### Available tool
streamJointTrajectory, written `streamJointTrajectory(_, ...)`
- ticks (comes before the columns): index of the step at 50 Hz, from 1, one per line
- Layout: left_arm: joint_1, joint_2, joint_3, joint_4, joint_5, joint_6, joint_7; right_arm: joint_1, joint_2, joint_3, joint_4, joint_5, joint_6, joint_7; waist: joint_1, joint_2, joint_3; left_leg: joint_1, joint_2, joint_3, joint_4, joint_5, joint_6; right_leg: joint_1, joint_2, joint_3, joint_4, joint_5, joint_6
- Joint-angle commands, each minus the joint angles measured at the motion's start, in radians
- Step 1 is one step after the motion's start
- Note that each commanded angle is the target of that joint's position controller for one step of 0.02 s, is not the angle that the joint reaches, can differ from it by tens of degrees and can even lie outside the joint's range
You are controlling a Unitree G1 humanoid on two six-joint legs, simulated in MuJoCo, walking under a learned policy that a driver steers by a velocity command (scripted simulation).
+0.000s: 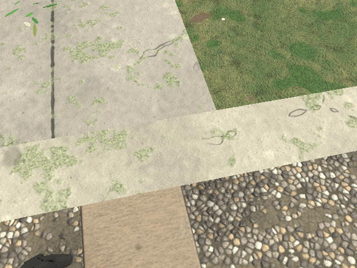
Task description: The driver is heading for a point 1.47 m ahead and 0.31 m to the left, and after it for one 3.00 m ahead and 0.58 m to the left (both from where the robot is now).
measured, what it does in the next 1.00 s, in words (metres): walks ahead: left foot, then right foot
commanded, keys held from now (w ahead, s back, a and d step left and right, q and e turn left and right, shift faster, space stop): w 0.40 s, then w+q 0.02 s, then q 0.40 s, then w+q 0.18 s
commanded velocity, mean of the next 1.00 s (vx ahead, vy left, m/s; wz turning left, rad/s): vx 0.34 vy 0.00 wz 0.11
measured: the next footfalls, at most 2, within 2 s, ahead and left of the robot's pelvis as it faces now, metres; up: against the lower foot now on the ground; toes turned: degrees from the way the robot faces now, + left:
left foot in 0.44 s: +0.46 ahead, +0.12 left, +0.00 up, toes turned -3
right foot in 0.90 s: +0.56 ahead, -0.09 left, +0.00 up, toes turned +15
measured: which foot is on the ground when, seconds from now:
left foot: up 0.00-0.42, down 0.44-0.90, up 0.92-1.00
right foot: down 0.00-0.46, up 0.48-0.88, down 0.90-1.00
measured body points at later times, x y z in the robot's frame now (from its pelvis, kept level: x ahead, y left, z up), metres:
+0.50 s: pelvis +0.31 +0.04 +0.00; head +0.35 +0.04 +0.45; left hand +0.35 +0.32 -0.12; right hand +0.50 -0.22 -0.07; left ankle +0.42 +0.12 -0.72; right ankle +0.12 -0.08 -0.65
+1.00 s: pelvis +0.47 +0.01 +0.02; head +0.49 +0.00 +0.47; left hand +0.57 +0.31 -0.06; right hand +0.65 -0.25 -0.08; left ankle +0.42 +0.12 -0.67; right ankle +0.52 -0.10 -0.72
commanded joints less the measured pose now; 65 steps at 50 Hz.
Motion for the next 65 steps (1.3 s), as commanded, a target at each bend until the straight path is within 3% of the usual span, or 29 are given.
streamJointTrajectory(1, 0.173, 0.125, 0.038, -0.011, 0.007, -0.021, 0.013, -0.097, -0.135, -0.018, -0.136, -0.009, -0.058, -0.006, 0.102, -0.015, -0.185, -0.527, 0.05, -0.08, 0.096, 0.139, 0.028, 0.561, -0.305, 0.5, -0.348, 0.049, -0.202)
streamJointTrajectory(3, 0.101, 0.092, 0.024, -0.021, 0.03, -0.027, 0.017, -0.047, -0.132, -0.023, -0.116, -0.021, -0.032, -0.001, 0.035, -0.054, -0.143, -0.398, 0.083, -0.082, 0.028, 0.196, 0.02, 0.379, -0.257, 0.395, -0.4, 0.191, -0.194)
streamJointTrajectory(5, 0.103, 0.098, 0.023, 0.006, 0.023, -0.04, 0.021, -0.034, -0.103, -0.017, -0.104, -0.029, -0.01, 0.001, 0.018, -0.046, -0.116, -0.376, 0.082, -0.06, -0.036, 0.223, -0.003, 0.3, -0.246, 0.322, -0.435, 0.288, -0.202)
streamJointTrajectory(11, 0.175, 0.122, 0.022, 0.074, 0.013, -0.042, 0.042, -0.25, -0.045, 0.008, -0.152, -0.03, -0.015, 0.015, 0.093, -0.046, -0.032, -0.364, 0.032, -0.016, -0.455, 0.609, -0.015, 0.264, -0.17, 0.161, -0.468, 0.286, -0.13)
streamJointTrajectory(15, 0.259, 0.144, 0.027, 0.121, 0.003, -0.036, 0.043, -0.368, -0.053, 0.009, -0.186, -0.012, -0.027, 0.039, 0.142, -0.05, 0.007, -0.38, -0.002, -0.02, -0.606, 0.645, 0.016, 0.383, -0.233, 0.208, -0.448, 0.207, -0.126)
streamJointTrajectory(18, 0.287, 0.152, 0.031, 0.146, 0.004, -0.019, 0.049, -0.376, -0.074, 0.001, -0.203, -0.016, -0.03, 0.054, 0.125, -0.065, -0.001, -0.404, -0.018, -0.027, -0.66, 0.519, 0.06, 0.526, -0.288, 0.24, -0.373, 0.313, -0.103)
streamJointTrajectory(20, 0.27, 0.167, 0.035, 0.147, 0.006, -0.01, 0.053, -0.299, -0.1, -0.012, -0.19, -0.018, -0.029, 0.052, 0.075, -0.09, -0.054, -0.276, -0.063, 0.012, -0.671, 0.419, 0.094, 0.56, -0.278, 0.23, -0.27, 0.57, -0.078)
streamJointTrajectory(21, 0.247, 0.165, 0.032, 0.143, 0.013, -0.004, 0.055, -0.172, -0.131, -0.031, -0.156, -0.017, -0.028, 0.046, 0.003, -0.083, -0.14, -0.107, -0.094, 0.049, -0.686, 0.441, 0.126, 0.549, -0.235, 0.181, -0.122, 0.733, -0.056)
streamJointTrajectory(22, 0.243, 0.132, 0.016, 0.123, 0.029, -0.003, 0.06, -0.02, -0.182, -0.043, -0.129, -0.032, -0.026, 0.04, -0.059, -0.043, -0.278, 0.172, 0.006, -0.047, -0.63, 0.599, 0.183, 0.415, -0.182, 0.137, 0.121, 0.639, -0.014)
streamJointTrajectory(23, 0.384, 0.046, -0.01, 0.111, 0.028, -0.02, 0.056, 0.063, -0.272, -0.065, -0.117, -0.053, -0.021, 0.04, -0.02, 0.194, -0.444, 0.575, 0.257, -0.482, -0.645, 0.622, 0.37, 0.026, -0.014, 0.074, 0.551, 0.181, 0.084)
streamJointTrajectory(24, 0.379, 0.074, -0.011, 0.129, 0.037, -0.033, 0.049, 0.093, -0.196, -0.047, -0.102, -0.027, -0.014, 0.046, -0.034, 0.259, -0.514, 0.645, 0.309, -0.723, -0.78, 0.67, 0.405, -0.115, 0.036, 0.153, 0.682, -0.377, 0.107)
streamJointTrajectory(25, 0.291, 0.141, 0.006, 0.104, 0.014, -0.04, 0.043, 0.011, -0.153, -0.03, -0.12, -0.014, -0.006, 0.043, -0.031, 0.168, -0.369, 0.538, 0.276, -0.59, -0.778, 0.665, 0.354, -0.19, -0.033, 0.172, 0.737, -0.356, 0.107)
streamJointTrajectory(26, 0.211, 0.139, 0.002, 0.083, 0.01, -0.042, 0.043, -0.065, -0.13, -0.024, -0.137, -0.016, 0.002, 0.04, -0.015, 0.069, -0.259, 0.387, 0.233, -0.458, -0.781, 0.756, 0.323, -0.194, -0.076, 0.14, 0.696, -0.294, 0.111)
streamJointTrajectory(27, 0.159, 0.131, 0.003, 0.07, 0.025, -0.04, 0.047, -0.112, -0.11, -0.016, -0.142, -0.017, 0.008, 0.04, 0.008, 0.003, -0.167, 0.243, 0.191, -0.366, -0.799, 0.87, 0.309, -0.182, -0.102, 0.116, 0.623, -0.26, 0.117)
streamJointTrajectory(28, 0.155, 0.125, 0.007, 0.061, 0.035, -0.032, 0.053, -0.129, -0.104, -0.013, -0.146, -0.025, 0.008, 0.037, 0.039, 0.01, -0.146, 0.149, 0.162, -0.32, -0.821, 0.927, 0.295, -0.121, -0.127, 0.119, 0.554, -0.226, 0.121)
streamJointTrajectory(30, 0.201, 0.084, 0.0, 0.068, 0.036, -0.009, 0.066, -0.16, -0.13, -0.023, -0.146, -0.033, 0.011, 0.034, 0.082, 0.062, -0.147, 0.041, 0.122, -0.262, -0.852, 1.007, 0.301, -0.035, -0.116, 0.104, 0.462, -0.195, 0.147)
streamJointTrajectory(33, 0.187, 0.068, -0.006, 0.065, 0.04, 0.006, 0.082, -0.163, -0.17, -0.04, -0.137, -0.025, 0.028, 0.017, 0.089, 0.084, -0.175, -0.008, 0.099, -0.219, -0.849, 1.025, 0.301, 0.002, -0.088, 0.093, 0.311, -0.11, 0.177)
streamJointTrajectory(36, 0.11, 0.069, -0.004, 0.052, 0.036, 0.018, 0.083, -0.145, -0.176, -0.045, -0.127, -0.009, 0.055, -0.001, 0.066, 0.092, -0.192, -0.027, 0.067, -0.222, -0.834, 0.844, 0.26, 0.039, -0.065, 0.107, 0.181, 0.028, 0.186)
streamJointTrajectory(41, -0.009, 0.082, 0.004, 0.013, 0.025, 0.014, 0.071, -0.124, -0.176, -0.051, -0.128, -0.007, 0.095, -0.016, 0.032, 0.131, -0.158, 0.002, 0.061, -0.348, -0.786, 0.561, 0.235, 0.066, -0.028, 0.136, -0.003, 0.0, 0.178)
streamJointTrajectory(44, 0.046, 0.091, 0.018, 0.024, 0.015, -0.012, 0.057, -0.158, -0.147, -0.044, -0.148, 0.002, 0.106, -0.02, 0.077, 0.14, -0.158, -0.035, 0.024, -0.43, -0.732, 0.265, 0.196, 0.223, -0.039, 0.117, -0.216, 0.043, 0.133)
streamJointTrajectory(45, 0.081, 0.123, 0.029, 0.026, 0.022, -0.019, 0.063, -0.137, -0.1, -0.029, -0.152, -0.005, 0.103, -0.02, 0.083, 0.091, -0.173, -0.114, -0.025, -0.402, -0.645, 0.102, 0.157, 0.341, -0.14, 0.182, -0.266, 0.021, 0.087)
streamJointTrajectory(46, 0.122, 0.177, 0.039, 0.023, 0.04, -0.016, 0.074, -0.096, -0.028, -0.007, -0.161, -0.017, 0.096, -0.017, 0.068, -0.097, -0.21, -0.271, -0.132, -0.251, -0.414, -0.115, 0.1, 0.494, -0.34, 0.398, -0.32, -0.066, -0.005)
streamJointTrajectory(47, 0.187, 0.223, 0.055, 0.054, 0.057, -0.015, 0.065, -0.099, -0.069, -0.015, -0.208, -0.007, 0.082, -0.015, 0.065, -0.292, -0.168, -0.483, -0.17, -0.143, -0.248, -0.174, 0.079, 0.513, -0.474, 0.7, -0.412, -0.23, -0.133)
streamJointTrajectory(48, 0.157, 0.166, 0.043, 0.041, 0.042, -0.025, 0.062, -0.102, -0.144, -0.035, -0.194, -0.01, 0.076, -0.014, 0.072, -0.2, -0.122, -0.526, -0.095, -0.164, -0.135, -0.09, 0.057, 0.494, -0.458, 0.685, -0.423, -0.36, -0.148)
streamJointTrajectory(49, 0.131, 0.127, 0.033, 0.039, 0.028, -0.027, 0.065, -0.122, -0.171, -0.048, -0.184, -0.011, 0.078, -0.01, 0.074, -0.154, -0.087, -0.539, -0.075, -0.147, -0.096, -0.021, 0.038, 0.467, -0.406, 0.57, -0.417, -0.356, -0.11)
streamJointTrajectory(51, 0.103, 0.106, 0.025, 0.039, 0.019, -0.026, 0.072, -0.13, -0.146, -0.049, -0.179, -0.013, 0.084, -0.004, 0.073, -0.141, -0.062, -0.554, -0.039, -0.12, -0.06, 0.079, 0.005, 0.443, -0.344, 0.427, -0.431, -0.269, -0.068)
streamJointTrajectory(54, 0.14, 0.11, 0.027, 0.056, 0.032, -0.037, 0.075, -0.176, -0.084, -0.032, -0.205, -0.003, 0.073, 0.015, 0.096, -0.135, -0.053, -0.535, -0.014, -0.074, -0.08, 0.203, -0.013, 0.411, -0.31, 0.272, -0.473, -0.112, -0.07)
streamJointTrajectory(58, 0.167, 0.141, 0.039, 0.08, 0.03, -0.042, 0.069, -0.243, -0.054, -0.02, -0.24, -0.004, 0.068, 0.028, 0.119, -0.117, -0.058, -0.506, 0.009, -0.053, -0.231, 0.291, -0.025, 0.43, -0.326, 0.156, -0.489, 0.005, -0.084)
streamJointTrajectory(65, 0.188, 0.199, 0.062, 0.121, -0.002, -0.032, 0.052, -0.317, -0.057, -0.015, -0.279, 0.001, 0.071, 0.053, 0.126, -0.119, -0.02, -0.346, -0.005, 0.023, -0.477, 0.276, 0.04, 0.438, -0.363, 0.021, -0.449, 0.053, -0.045)
Keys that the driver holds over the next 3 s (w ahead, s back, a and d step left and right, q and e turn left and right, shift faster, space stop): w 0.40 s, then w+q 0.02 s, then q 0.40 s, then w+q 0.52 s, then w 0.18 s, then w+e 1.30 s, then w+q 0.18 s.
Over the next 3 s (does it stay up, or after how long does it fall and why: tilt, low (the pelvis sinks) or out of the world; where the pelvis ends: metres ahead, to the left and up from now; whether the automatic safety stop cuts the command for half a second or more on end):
stays up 1.41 0.32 0.01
